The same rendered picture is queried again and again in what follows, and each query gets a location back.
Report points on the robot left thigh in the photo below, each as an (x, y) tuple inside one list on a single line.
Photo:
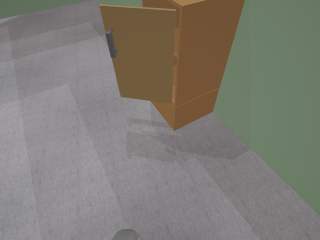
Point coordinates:
[(126, 234)]

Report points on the cupboard door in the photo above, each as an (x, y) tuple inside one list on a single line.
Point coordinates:
[(144, 38)]

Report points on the handle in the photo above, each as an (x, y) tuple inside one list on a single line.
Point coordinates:
[(110, 42)]

